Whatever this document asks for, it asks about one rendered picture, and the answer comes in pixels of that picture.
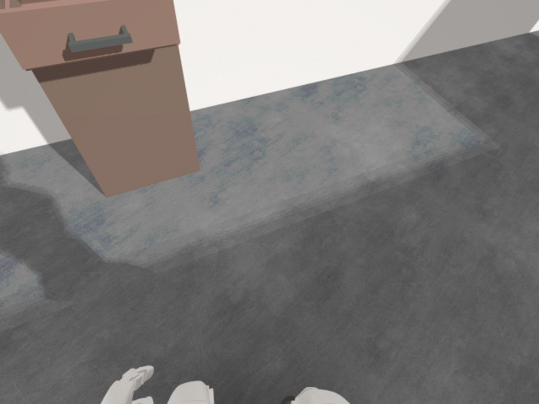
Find robot left hand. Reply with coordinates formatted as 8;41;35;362
101;365;154;404

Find right robot shin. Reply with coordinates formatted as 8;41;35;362
297;387;317;397

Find left robot thigh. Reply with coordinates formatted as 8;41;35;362
168;380;214;404

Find handle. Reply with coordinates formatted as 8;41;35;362
68;25;133;52
85;53;134;66

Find cabinet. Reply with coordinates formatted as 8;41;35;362
0;0;200;198

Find drawer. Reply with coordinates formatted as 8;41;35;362
0;0;180;71

